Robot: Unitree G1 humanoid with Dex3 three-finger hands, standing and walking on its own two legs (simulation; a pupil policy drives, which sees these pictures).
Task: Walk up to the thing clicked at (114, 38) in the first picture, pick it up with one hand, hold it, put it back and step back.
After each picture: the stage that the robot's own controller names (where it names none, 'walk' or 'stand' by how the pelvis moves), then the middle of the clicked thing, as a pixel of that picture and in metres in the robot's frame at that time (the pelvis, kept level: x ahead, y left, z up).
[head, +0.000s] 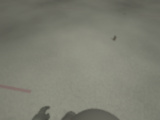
stand; (114, 38) +2.09 -0.57 -0.72
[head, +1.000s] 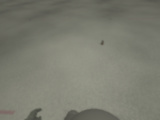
walk; (102, 42) +2.03 -0.08 -0.69
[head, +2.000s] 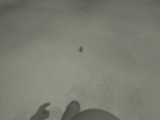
walk; (80, 49) +1.37 +0.31 -0.71
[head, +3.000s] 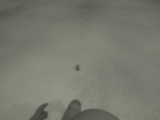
walk; (77, 67) +0.90 +0.28 -0.72
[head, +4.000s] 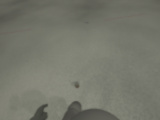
walk; (76, 84) +0.55 +0.25 -0.72
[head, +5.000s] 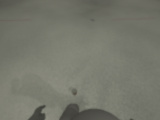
stand; (74, 91) +0.39 +0.19 -0.70
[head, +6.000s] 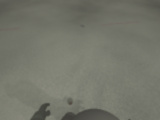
stand; (70, 101) +0.31 +0.21 -0.72
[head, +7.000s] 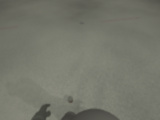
stand; (70, 99) +0.31 +0.21 -0.73
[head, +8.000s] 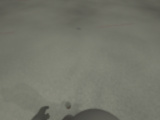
stand; (68, 105) +0.28 +0.22 -0.72
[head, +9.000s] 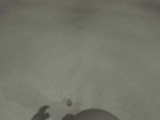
stand; (69, 102) +0.30 +0.22 -0.73
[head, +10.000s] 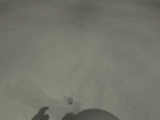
stand; (70, 101) +0.31 +0.21 -0.73
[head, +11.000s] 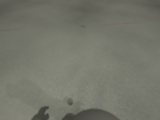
stand; (70, 101) +0.31 +0.21 -0.73
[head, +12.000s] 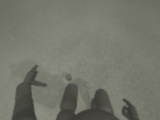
go down; (68, 77) +0.37 +0.20 -0.53
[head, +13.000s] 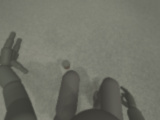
go down; (66, 65) +0.40 +0.23 -0.32
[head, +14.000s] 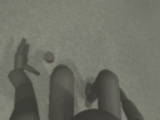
close in; (49, 57) +0.38 +0.26 -0.24
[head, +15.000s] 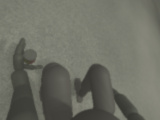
close; (30, 57) +0.38 +0.27 -0.22
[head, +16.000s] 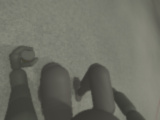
close; (27, 56) +0.37 +0.28 -0.22
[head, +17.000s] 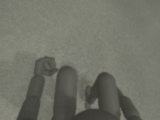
lift; (49, 66) +0.30 +0.27 -0.13
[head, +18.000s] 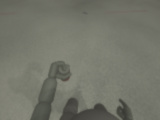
lift; (64, 73) +0.32 +0.18 +0.02
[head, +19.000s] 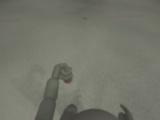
hold; (67, 75) +0.32 +0.17 -0.01
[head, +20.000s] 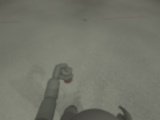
hold; (67, 75) +0.32 +0.17 -0.01
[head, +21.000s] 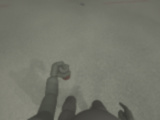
crouch; (65, 72) +0.34 +0.18 -0.06
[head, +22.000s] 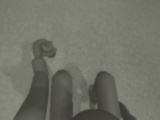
lower; (49, 50) +0.45 +0.25 -0.10
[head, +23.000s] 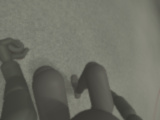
lower; (17, 50) +0.42 +0.29 -0.22
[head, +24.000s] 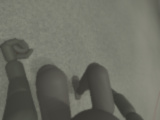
lower; (22, 50) +0.41 +0.29 -0.22
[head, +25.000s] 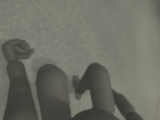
lower; (23, 51) +0.41 +0.29 -0.22
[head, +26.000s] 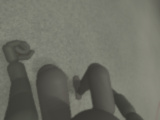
lower; (24, 51) +0.40 +0.29 -0.22
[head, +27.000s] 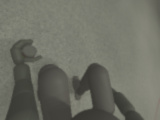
open; (28, 54) +0.39 +0.27 -0.23
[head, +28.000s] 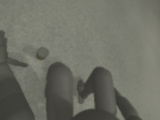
stand; (42, 54) +0.39 +0.26 -0.24
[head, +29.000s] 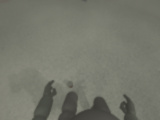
stand; (70, 84) +0.37 +0.19 -0.58
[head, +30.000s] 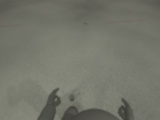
stand; (71, 97) +0.35 +0.19 -0.66
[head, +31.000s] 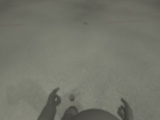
stand; (72, 97) +0.35 +0.18 -0.67
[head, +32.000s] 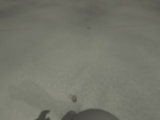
stand; (74, 98) +0.37 +0.18 -0.72
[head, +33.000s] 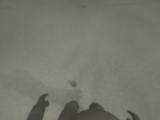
walk; (74, 84) +0.41 +0.15 -0.71
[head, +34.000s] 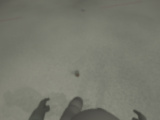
walk; (77, 73) +0.63 +0.23 -0.70
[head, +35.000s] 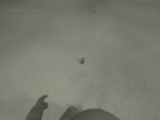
stand; (82, 60) +0.97 +0.17 -0.70
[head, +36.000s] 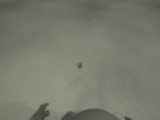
stand; (80, 65) +0.97 +0.19 -0.72
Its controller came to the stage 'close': yes
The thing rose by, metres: 0.71
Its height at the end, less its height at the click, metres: +0.00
